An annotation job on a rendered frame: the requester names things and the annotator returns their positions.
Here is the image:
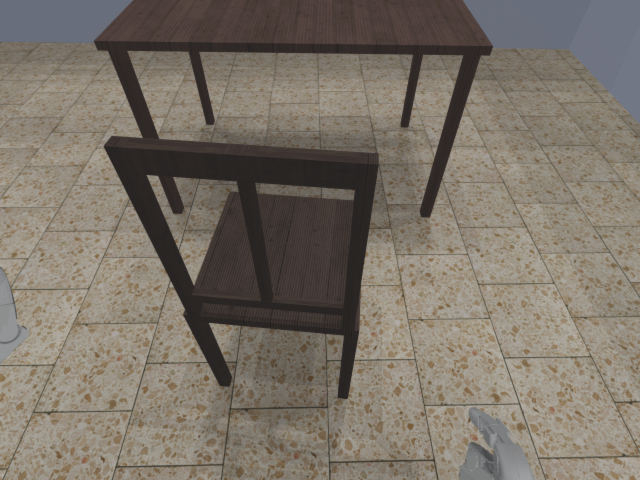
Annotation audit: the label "chair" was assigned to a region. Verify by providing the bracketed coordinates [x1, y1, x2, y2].
[104, 136, 379, 399]

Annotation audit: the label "robot left hand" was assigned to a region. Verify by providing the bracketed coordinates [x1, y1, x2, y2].
[0, 267, 29, 363]

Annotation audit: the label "table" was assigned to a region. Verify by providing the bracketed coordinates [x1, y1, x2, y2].
[94, 0, 493, 217]

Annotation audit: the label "robot right hand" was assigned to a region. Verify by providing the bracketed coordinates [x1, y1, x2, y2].
[460, 407, 535, 480]

